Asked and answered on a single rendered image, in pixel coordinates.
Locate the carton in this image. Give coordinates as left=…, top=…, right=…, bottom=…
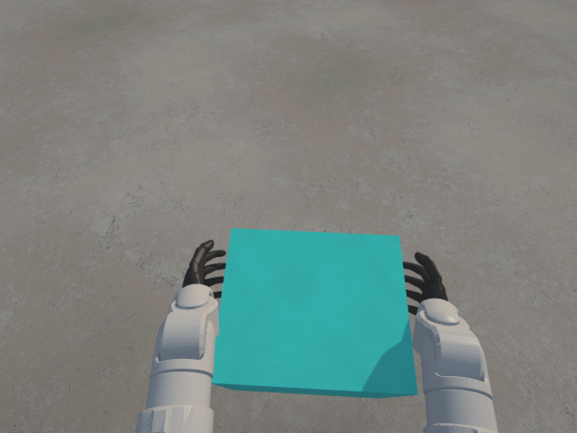
left=212, top=228, right=418, bottom=399

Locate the left robot hand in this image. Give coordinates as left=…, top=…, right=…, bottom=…
left=182, top=240, right=226, bottom=299

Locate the right robot hand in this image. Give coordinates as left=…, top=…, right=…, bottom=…
left=403, top=252, right=448, bottom=315

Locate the robot left forearm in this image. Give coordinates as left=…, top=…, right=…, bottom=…
left=135, top=284, right=219, bottom=433

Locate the robot right forearm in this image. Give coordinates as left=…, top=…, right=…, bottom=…
left=412, top=299, right=499, bottom=433

